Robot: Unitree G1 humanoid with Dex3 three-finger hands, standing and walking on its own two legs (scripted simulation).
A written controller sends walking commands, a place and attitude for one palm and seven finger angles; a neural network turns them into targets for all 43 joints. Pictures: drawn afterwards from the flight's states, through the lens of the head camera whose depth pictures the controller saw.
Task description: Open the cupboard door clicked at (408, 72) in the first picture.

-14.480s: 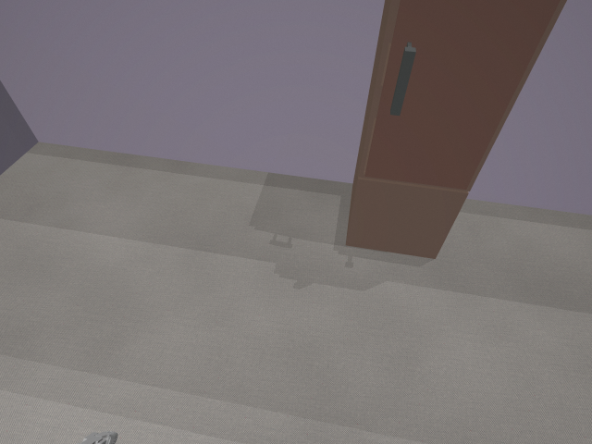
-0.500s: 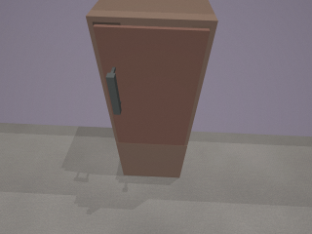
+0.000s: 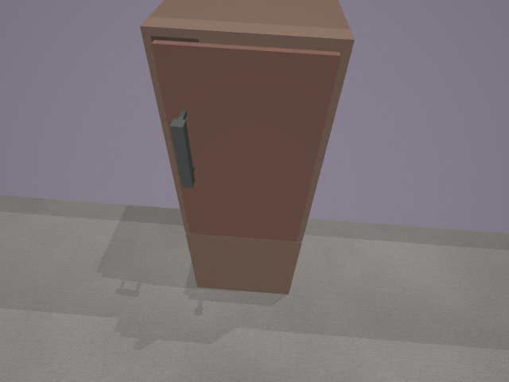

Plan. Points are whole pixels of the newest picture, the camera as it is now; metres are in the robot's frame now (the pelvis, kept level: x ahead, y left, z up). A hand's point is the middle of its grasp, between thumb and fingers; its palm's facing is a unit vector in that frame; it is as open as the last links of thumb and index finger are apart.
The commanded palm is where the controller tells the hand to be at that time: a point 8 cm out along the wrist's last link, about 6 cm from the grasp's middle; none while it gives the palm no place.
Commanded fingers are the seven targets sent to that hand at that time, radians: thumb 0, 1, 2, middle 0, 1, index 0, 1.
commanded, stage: come to a stop and stand still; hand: left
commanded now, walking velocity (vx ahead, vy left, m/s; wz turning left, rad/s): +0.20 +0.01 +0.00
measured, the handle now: (185, 149) +0.58 +0.20 +0.03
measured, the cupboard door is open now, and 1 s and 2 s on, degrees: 0 0 0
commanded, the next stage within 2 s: look again from close up in 1.26 s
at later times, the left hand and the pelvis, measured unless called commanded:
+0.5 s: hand out of the picture +0.07 +0.19 -0.17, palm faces +0.01 -0.97 -0.25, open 7.4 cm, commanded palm none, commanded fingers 0.00 0.90 0.90 -0.20 -0.30 -0.20 -0.30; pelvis +0.04 +0.00 -0.01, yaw -1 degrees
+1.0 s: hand out of the picture +0.07 +0.16 -0.17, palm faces +0.02 -0.97 -0.23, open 7.3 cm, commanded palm none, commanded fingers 0.00 0.90 0.90 -0.20 -0.30 -0.20 -0.30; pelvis +0.04 -0.03 +0.00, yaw +0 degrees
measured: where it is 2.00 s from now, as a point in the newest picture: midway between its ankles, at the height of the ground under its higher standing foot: outside the picture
